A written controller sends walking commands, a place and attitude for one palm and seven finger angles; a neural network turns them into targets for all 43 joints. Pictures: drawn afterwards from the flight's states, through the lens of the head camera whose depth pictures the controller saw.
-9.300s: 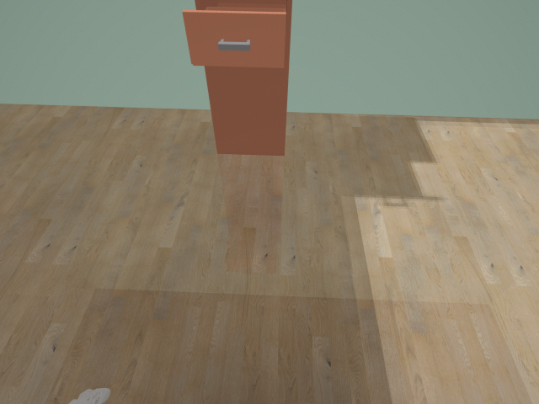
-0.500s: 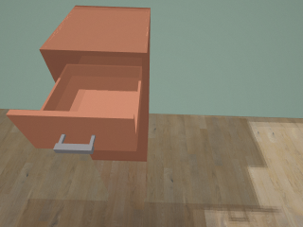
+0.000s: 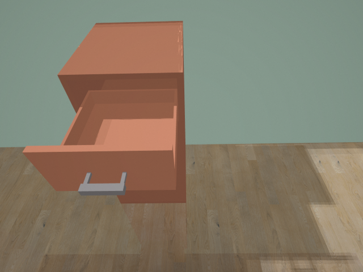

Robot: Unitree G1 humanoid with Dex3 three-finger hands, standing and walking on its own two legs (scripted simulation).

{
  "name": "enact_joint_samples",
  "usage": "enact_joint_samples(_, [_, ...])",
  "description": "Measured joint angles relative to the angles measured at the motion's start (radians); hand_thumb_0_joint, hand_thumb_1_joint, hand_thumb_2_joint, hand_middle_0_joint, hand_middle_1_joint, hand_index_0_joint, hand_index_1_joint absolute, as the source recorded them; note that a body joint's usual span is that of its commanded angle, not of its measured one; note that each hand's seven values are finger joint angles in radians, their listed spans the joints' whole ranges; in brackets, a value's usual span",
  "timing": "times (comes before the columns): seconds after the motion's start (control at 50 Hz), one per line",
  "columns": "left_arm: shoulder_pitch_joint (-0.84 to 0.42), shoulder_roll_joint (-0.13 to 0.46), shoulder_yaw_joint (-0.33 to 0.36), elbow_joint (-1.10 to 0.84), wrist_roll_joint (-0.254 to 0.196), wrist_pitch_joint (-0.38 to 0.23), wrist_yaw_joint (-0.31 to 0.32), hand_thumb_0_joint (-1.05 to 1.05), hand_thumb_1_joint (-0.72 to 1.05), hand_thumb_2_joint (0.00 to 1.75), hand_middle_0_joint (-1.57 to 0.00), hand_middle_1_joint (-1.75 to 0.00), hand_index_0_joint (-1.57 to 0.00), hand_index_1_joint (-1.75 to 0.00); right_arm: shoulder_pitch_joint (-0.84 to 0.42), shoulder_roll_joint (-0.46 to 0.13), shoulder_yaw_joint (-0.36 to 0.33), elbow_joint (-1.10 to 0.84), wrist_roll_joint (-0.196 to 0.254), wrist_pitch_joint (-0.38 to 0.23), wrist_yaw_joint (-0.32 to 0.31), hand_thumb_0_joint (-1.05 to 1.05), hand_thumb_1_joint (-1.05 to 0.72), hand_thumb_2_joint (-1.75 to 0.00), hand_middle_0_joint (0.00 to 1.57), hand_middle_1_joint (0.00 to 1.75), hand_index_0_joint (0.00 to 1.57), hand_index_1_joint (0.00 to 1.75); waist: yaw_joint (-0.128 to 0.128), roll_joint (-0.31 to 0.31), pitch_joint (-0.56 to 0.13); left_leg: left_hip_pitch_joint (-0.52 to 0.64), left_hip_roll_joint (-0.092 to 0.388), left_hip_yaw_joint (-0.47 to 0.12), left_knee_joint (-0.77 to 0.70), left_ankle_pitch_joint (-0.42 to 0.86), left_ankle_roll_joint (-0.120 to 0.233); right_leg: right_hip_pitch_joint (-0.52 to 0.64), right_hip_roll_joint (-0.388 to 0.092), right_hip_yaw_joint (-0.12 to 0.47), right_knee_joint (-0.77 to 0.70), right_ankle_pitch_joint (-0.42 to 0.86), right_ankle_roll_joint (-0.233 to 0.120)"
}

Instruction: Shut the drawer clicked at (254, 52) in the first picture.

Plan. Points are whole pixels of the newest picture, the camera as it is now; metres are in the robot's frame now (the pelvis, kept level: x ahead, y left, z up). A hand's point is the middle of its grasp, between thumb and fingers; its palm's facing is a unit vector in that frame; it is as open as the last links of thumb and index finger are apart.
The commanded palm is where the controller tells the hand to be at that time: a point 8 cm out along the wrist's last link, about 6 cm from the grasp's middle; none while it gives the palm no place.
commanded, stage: look again from close up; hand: left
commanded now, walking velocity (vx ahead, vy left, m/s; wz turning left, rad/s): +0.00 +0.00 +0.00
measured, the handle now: (104, 182) +0.33 +0.22 +0.00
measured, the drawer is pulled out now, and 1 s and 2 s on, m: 0.30 0.30 0.30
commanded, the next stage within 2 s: raise the hand and make a fist in 0.14 s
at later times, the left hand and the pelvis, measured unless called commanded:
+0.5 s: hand (112, 235) +0.20 +0.16 +0.01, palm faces +0.14 -0.99 -0.01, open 6.7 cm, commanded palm +0.10 +0.22 -0.04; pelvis -0.01 +0.00 -0.03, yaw +0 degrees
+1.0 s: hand (112, 252) +0.17 +0.15 +0.00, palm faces +0.03 -1.00 -0.07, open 4.2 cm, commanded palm +0.11 +0.22 +0.02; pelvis -0.02 -0.04 -0.06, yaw +2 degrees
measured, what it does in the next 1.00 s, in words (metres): lowers itself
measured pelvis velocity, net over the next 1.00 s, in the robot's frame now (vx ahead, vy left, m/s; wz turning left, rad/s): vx -0.02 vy -0.04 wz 0.04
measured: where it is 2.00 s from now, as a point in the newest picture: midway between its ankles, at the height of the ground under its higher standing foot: outside the picture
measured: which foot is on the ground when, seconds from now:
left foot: down 0.00-1.00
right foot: down 0.00-1.00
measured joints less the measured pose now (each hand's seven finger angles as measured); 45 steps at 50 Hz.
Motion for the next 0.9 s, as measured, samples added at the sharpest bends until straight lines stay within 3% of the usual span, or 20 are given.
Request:
enact_joint_samples(0.26, [0.012,-0.01,-0.01,0.025,0.002,0.005,0.004,0.01,0.92,0.9,-0.2,-0.3,-0.2,-0.3,-0.04,-0.016,0.001,0.02,0.007,-0.002,0.002,0.01,-0.91,-0.9,0.19,0.3,0.2,0.3,0.005,-0.017,0.031,0.015,-0.002,0.01,-0.024,0.006,0.004,0.012,0.001,0.009,-0.025,0.009,0.008])
enact_joint_samples(0.28, [0.062,-0.009,0.003,-0.126,-0.035,0.069,0.009,0.01,0.93,0.9,-0.2,-0.3,-0.2,-0.3,-0.029,-0.019,0.005,-0.021,0.018,-0.006,-0.003,0.01,-0.91,-0.9,0.2,0.3,0.2,0.3,0.004,-0.021,0.037,0.004,0.001,0.008,-0.008,-0.001,0.004,0.005,0.003,0.008,-0.017,0.008,0.008])
enact_joint_samples(0.3, [0.126,0.0,0.017,-0.313,-0.061,0.096,0.022,0.02,0.94,0.9,-0.21,-0.31,-0.21,-0.3,-0.005,-0.026,0.008,-0.063,0.025,-0.042,-0.019,0.02,-0.92,-0.9,0.2,0.3,0.2,0.3,0.012,-0.03,0.036,0.0,0.0,0.011,-0.001,-0.006,0.003,-0.005,0.0,0.011,-0.002,0.001,0.005])
enact_joint_samples(0.36, [0.237,0.023,0.011,-0.732,-0.119,0.034,0.077,0.03,0.96,0.9,-0.22,-0.32,-0.22,-0.32,0.032,-0.06,-0.008,-0.171,0.049,-0.171,-0.044,0.03,-0.93,-0.9,0.2,0.3,0.2,0.3,0.008,-0.035,0.007,-0.035,-0.011,0.002,0.033,-0.018,0.001,-0.043,-0.015,0.004,0.054,-0.03,0.003])
enact_joint_samples(0.42, [0.211,0.012,0.037,-0.934,-0.147,-0.094,0.054,0.03,0.95,0.9,-0.25,-0.35,-0.25,-0.35,-0.006,-0.104,-0.034,-0.272,0.039,-0.237,-0.037,0.03,-0.92,-0.9,0.2,0.3,0.2,0.3,-0.017,-0.019,-0.034,-0.129,-0.009,-0.015,0.123,-0.048,0.004,-0.119,-0.021,-0.013,0.12,-0.055,0.003])
enact_joint_samples(0.46, [0.188,-0.002,0.062,-0.995,-0.17,-0.224,-0.005,0.03,0.94,0.9,-0.27,-0.38,-0.27,-0.38,-0.053,-0.118,-0.053,-0.34,0.032,-0.254,-0.019,0.02,-0.92,-0.9,0.2,0.3,0.2,0.3,-0.022,-0.026,-0.072,-0.213,0.001,-0.008,0.198,-0.076,0.0,-0.206,-0.017,-0.005,0.193,-0.078,-0.002])
enact_joint_samples(0.52, [0.184,-0.025,0.081,-1.033,-0.207,-0.439,-0.15,0.02,0.93,0.9,-0.32,-0.43,-0.32,-0.43,-0.132,-0.121,-0.081,-0.443,0.025,-0.261,0.02,0.02,-0.92,-0.9,0.2,0.3,0.2,0.3,-0.021,-0.052,-0.114,-0.354,0.021,0.002,0.344,-0.136,-0.01,-0.353,-0.008,0.008,0.334,-0.13,-0.014])
enact_joint_samples(0.56, [0.207,-0.028,0.081,-1.048,-0.206,-0.517,-0.23,0.01,0.93,0.9,-0.36,-0.47,-0.35,-0.47,-0.175,-0.124,-0.096,-0.512,0.027,-0.252,0.038,0.02,-0.91,-0.9,0.2,0.3,0.2,0.3,-0.013,-0.066,-0.123,-0.432,0.033,0.002,0.437,-0.175,-0.012,-0.431,-0.003,0.009,0.424,-0.167,-0.019])
enact_joint_samples(0.62, [0.28,-0.016,0.078,-1.088,-0.21,-0.493,-0.276,0.01,0.92,0.9,-0.42,-0.53,-0.41,-0.53,-0.214,-0.126,-0.104,-0.598,0.035,-0.22,0.036,0.02,-0.91,-0.9,0.19,0.3,0.2,0.3,0.012,-0.08,-0.13,-0.511,0.042,-0.008,0.535,-0.217,-0.021,-0.509,-0.001,0.003,0.521,-0.21,-0.03])
enact_joint_samples(0.7, [0.371,0.002,0.098,-1.149,-0.216,-0.428,-0.233,0.01,0.91,0.9,-0.5,-0.62,-0.5,-0.61,-0.221,-0.114,-0.093,-0.656,0.037,-0.192,0.015,0.01,-0.91,-0.9,0.19,0.3,0.2,0.3,0.05,-0.064,-0.13,-0.568,0.051,-0.048,0.607,-0.244,-0.033,-0.541,0.003,-0.035,0.57,-0.24,-0.046])
enact_joint_samples(0.76, [0.392,0.018,0.117,-1.213,-0.224,-0.446,-0.215,0.02,0.9,0.9,-0.56,-0.68,-0.55,-0.68,-0.203,-0.096,-0.06,-0.657,0.034,-0.193,0.002,0.01,-0.91,-0.9,0.19,0.3,0.2,0.3,0.068,-0.045,-0.129,-0.597,0.055,-0.082,0.635,-0.25,-0.041,-0.549,0.006,-0.068,0.579,-0.247,-0.055])
enact_joint_samples(0.84, [0.327,0.037,0.123,-1.257,-0.247,-0.46,-0.274,0.02,0.9,0.9,-0.63,-0.77,-0.63,-0.76,-0.177,-0.067,-0.008,-0.613,0.041,-0.202,-0.007,0.01,-0.91,-0.9,0.2,0.3,0.2,0.3,0.069,-0.015,-0.119,-0.616,0.06,-0.11,0.648,-0.247,-0.048,-0.551,0.013,-0.094,0.574,-0.243,-0.064])
enact_joint_samples(0.9, [0.263,0.058,0.127,-1.25,-0.263,-0.388,-0.324,0.02,0.9,0.9,-0.69,-0.83,-0.69,-0.83,-0.148,-0.042,0.017,-0.578,0.054,-0.191,-0.017,0.01,-0.9,-0.9,0.2,0.3,0.2,0.3,0.052,-0.002,-0.11,-0.6,0.062,-0.108,0.623,-0.234,-0.053,-0.537,0.017,-0.093,0.551,-0.231,-0.065])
